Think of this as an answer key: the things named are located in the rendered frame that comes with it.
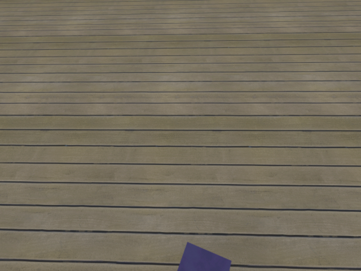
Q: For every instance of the carton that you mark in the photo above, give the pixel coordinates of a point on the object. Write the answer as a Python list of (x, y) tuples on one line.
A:
[(198, 259)]

